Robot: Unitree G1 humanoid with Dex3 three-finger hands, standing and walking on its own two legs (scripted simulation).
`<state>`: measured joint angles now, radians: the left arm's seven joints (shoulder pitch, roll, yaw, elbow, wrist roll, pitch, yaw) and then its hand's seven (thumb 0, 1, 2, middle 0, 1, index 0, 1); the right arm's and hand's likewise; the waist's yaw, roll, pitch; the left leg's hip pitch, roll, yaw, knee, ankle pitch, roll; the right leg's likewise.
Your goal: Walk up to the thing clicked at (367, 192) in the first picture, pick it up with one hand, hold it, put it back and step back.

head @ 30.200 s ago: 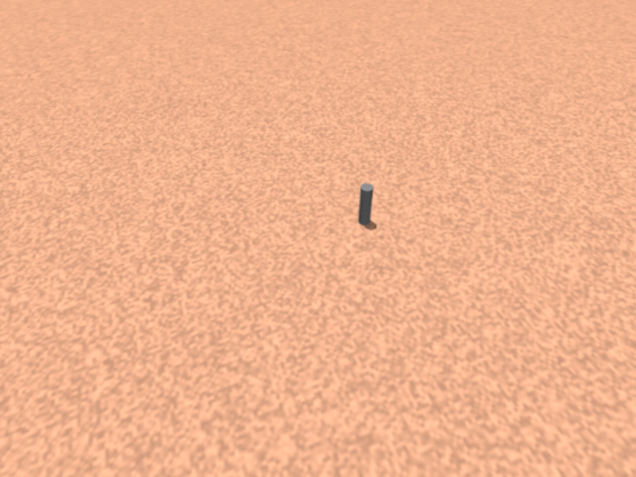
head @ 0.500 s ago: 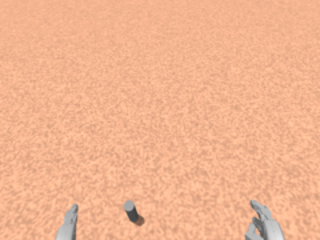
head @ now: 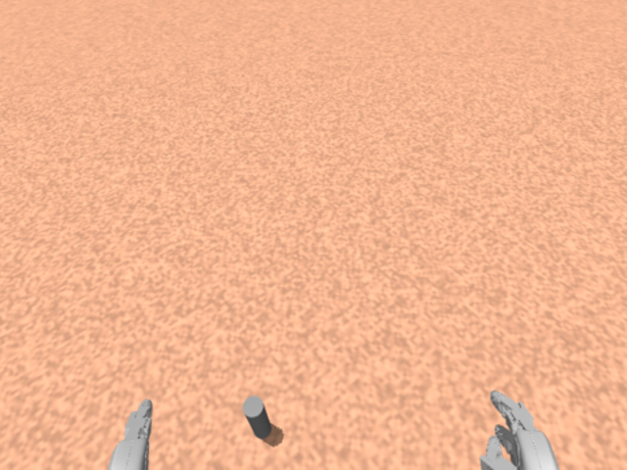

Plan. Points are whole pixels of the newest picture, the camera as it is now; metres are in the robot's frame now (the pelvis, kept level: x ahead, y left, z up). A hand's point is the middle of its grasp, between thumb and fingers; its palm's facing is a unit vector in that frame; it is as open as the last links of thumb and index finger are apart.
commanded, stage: stand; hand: left
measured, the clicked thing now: (258, 418) +0.39 +0.17 -0.62
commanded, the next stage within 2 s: none
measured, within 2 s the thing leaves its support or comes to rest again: neither
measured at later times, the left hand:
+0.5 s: hand out of the picture +0.15 +0.22 -0.10, palm faces -0.03 -0.94 -0.33, open 8.9 cm
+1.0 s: hand out of the picture +0.03 +0.25 -0.10, palm faces +0.01 -0.94 -0.35, open 7.4 cm
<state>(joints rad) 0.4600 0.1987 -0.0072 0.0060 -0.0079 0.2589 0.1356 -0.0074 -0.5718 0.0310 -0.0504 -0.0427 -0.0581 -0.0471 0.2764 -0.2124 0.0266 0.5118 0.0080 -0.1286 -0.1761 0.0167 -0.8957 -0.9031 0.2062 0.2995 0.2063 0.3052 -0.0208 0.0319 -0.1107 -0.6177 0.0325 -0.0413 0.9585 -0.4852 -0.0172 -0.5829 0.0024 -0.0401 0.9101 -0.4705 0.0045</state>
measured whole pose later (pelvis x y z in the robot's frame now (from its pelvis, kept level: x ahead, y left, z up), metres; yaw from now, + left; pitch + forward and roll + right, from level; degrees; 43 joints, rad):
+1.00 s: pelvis -0.02 +0.01 +0.05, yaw +0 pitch -4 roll +0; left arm 0.19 0.31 0.01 1.05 0.03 0.00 0.02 0.01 0.91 0.90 -0.20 -0.30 -0.21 -0.30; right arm 0.16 -0.29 -0.02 1.07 -0.03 0.00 -0.01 0.01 -0.90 -0.90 0.21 0.30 0.21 0.30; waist 0.01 0.01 0.05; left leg -0.17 -0.01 -0.01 0.44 -0.21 0.00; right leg -0.16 -0.04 -0.02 0.46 -0.23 0.02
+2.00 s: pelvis +0.00 +0.00 +0.06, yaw +0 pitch -2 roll +0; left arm 0.10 0.32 0.01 1.17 0.02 -0.01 0.01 0.01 0.91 0.90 -0.20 -0.30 -0.21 -0.30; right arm 0.11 -0.34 0.00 1.16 -0.02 -0.01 -0.01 0.01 -0.90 -0.90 0.20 0.30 0.20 0.30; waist 0.00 0.01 0.05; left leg -0.09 0.01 -0.01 0.31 -0.17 -0.02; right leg -0.10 -0.01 -0.01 0.32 -0.19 0.01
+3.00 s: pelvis -0.07 +0.06 +0.05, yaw -2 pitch +0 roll -2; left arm 0.04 0.39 0.06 0.89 0.01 0.07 0.03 0.01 0.91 0.90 -0.20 -0.30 -0.21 -0.30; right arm 0.17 -0.34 -0.05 0.96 -0.04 0.03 -0.02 0.01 -0.90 -0.90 0.21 0.30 0.21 0.30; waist -0.03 -0.05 0.18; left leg -0.24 -0.03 0.01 0.55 -0.31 0.07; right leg -0.47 0.12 0.16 1.05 -0.50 -0.02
